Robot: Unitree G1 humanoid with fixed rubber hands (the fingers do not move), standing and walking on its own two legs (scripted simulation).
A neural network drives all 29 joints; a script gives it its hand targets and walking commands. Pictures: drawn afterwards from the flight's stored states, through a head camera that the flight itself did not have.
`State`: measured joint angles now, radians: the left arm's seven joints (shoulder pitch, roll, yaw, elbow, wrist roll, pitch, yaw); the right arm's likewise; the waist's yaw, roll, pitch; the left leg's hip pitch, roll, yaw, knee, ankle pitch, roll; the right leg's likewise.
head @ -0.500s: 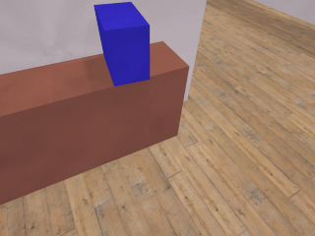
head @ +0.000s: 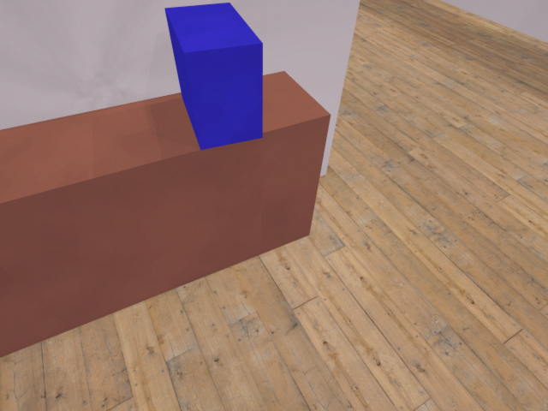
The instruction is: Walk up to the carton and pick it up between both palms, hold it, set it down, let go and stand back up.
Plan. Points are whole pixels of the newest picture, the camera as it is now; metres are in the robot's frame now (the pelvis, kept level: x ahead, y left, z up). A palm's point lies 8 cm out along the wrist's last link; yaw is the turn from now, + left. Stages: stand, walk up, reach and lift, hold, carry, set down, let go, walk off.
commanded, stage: stand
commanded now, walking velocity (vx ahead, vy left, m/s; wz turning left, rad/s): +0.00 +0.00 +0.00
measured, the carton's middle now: (215, 75) +0.98 +0.14 +0.01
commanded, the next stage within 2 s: walk up in 0.62 s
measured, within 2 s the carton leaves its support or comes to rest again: neither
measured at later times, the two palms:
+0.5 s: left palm out of the picture -0.03 +0.20 -0.15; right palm out of the picture -0.02 -0.18 -0.15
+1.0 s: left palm out of the picture +0.02 +0.22 -0.15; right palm out of the picture -0.04 -0.20 -0.15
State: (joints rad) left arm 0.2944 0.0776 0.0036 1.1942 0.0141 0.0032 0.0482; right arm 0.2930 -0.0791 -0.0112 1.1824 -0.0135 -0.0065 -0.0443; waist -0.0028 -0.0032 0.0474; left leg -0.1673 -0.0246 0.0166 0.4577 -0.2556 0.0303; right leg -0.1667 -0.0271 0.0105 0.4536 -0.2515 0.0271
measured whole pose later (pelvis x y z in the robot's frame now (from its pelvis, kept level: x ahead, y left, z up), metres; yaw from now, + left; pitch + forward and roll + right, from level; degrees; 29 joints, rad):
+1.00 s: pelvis +0.03 +0.00 +0.00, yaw +0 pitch -2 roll +1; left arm 0.34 0.16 0.02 1.12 0.06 -0.01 0.01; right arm 0.41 -0.11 -0.04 1.14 -0.04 -0.04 -0.04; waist -0.06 -0.02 0.02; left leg -0.12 -0.04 0.03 0.47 -0.32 0.07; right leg -0.36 -0.03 -0.04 0.81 -0.51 0.00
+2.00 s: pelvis +0.42 +0.03 -0.02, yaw +6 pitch -5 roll +2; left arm 0.29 0.22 0.04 0.81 0.04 -0.05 -0.02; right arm 0.36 -0.20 -0.02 0.95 -0.05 -0.06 -0.01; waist -0.03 0.00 0.11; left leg -0.17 0.03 0.19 0.63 -0.38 0.04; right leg -0.51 -0.09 0.00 0.89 -0.30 -0.01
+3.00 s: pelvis +0.51 +0.09 -0.01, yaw +5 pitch -2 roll +0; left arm 0.25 0.20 -0.05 1.01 -0.01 0.00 -0.01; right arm 0.25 -0.20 0.05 1.01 0.00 0.00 0.00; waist -0.01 0.01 0.04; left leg -0.27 0.05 0.05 0.53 -0.21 -0.01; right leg -0.19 -0.03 -0.05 0.52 -0.29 0.01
